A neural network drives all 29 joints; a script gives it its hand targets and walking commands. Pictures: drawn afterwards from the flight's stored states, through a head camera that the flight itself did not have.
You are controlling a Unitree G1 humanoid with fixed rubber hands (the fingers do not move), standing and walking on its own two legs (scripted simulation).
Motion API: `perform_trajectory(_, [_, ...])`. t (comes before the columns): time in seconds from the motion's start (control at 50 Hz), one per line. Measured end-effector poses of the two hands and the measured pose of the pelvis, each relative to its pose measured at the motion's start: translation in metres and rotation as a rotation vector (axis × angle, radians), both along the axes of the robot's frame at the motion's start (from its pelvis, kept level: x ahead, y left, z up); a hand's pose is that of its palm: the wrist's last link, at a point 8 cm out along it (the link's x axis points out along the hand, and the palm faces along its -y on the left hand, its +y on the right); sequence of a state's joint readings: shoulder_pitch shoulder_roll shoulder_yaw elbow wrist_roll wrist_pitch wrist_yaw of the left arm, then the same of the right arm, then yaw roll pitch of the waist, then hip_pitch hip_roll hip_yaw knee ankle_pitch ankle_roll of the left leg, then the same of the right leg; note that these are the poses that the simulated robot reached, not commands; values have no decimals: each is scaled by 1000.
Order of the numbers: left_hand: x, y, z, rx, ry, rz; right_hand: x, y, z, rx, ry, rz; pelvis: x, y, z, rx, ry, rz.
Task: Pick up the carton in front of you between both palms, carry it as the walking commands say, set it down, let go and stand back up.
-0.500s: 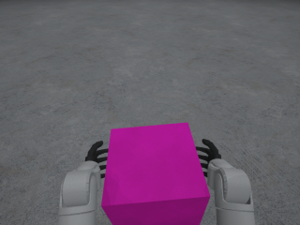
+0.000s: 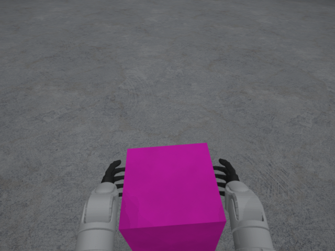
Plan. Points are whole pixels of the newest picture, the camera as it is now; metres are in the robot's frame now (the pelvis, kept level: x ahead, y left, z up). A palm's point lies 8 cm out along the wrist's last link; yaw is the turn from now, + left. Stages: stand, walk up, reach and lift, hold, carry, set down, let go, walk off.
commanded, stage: carry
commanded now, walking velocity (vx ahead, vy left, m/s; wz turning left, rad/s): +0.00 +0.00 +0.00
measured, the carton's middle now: (171, 203) +0.29 +0.00 -0.05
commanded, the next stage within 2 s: hold in 1.06 s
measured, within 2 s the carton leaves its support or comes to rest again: neither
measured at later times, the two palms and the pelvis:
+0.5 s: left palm (115, 186) +0.29 +0.14 +0.03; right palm (236, 186) +0.29 -0.16 +0.03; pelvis +0.01 -0.01 +0.00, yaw +0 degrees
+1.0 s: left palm (121, 183) +0.30 +0.12 +0.04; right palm (242, 184) +0.29 -0.18 +0.03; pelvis +0.00 -0.03 +0.00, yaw +0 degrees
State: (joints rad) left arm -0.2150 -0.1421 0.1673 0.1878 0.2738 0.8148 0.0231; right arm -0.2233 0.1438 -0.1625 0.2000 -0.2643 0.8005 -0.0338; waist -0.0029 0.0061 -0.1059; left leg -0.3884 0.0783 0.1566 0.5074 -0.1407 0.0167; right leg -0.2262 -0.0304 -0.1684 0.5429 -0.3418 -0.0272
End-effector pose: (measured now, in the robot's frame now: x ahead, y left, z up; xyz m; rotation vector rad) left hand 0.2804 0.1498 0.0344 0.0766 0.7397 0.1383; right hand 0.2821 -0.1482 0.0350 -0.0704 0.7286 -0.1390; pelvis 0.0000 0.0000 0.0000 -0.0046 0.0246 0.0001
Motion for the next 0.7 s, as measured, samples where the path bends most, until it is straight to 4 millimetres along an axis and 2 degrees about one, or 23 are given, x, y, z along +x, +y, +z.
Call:
perform_trajectory(0.1, [8, -2, -6, -12, -31, 7, 8, -2, -6, -7, -28, 4, -3, -2, 0, 1, 5, -1])
perform_trajectory(0.22, [16, -5, -3, -10, -70, 6, 15, -5, -5, 6, -67, -7, -1, -5, -1, 5, 12, -3])
perform_trajectory(0.32, [15, -9, 1, -17, -83, 12, 14, -9, -1, 12, -76, -6, 3, -8, -2, 10, 15, -1])
perform_trajectory(0.5, [10, -14, -3, -2, -49, 7, 9, -15, -8, 10, -38, 1, 6, -15, -3, 12, 0, 6])
perform_trajectory(0.7, [11, -19, 2, -3, -65, 15, 12, -19, -2, 14, -52, 5, 4, -22, -2, 14, -6, 4])
